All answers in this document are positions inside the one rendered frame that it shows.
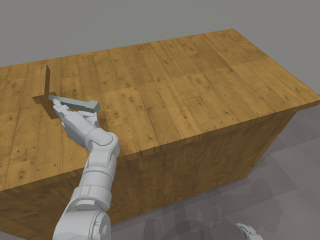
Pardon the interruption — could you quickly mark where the right robot hand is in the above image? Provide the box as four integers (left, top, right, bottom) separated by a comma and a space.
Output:
236, 223, 263, 240

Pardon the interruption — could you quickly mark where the left robot forearm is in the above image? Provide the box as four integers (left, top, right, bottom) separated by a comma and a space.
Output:
52, 127, 120, 240

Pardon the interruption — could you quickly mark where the tap lever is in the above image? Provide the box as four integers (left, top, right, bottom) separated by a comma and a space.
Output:
48, 95, 101, 114

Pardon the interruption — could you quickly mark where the counter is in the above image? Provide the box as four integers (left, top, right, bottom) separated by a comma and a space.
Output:
0, 28, 320, 240

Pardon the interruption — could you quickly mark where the robot left upper arm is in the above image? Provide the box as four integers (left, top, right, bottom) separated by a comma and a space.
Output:
53, 210, 111, 240

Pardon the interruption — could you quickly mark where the left robot hand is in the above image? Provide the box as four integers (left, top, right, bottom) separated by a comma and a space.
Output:
52, 98, 99, 147

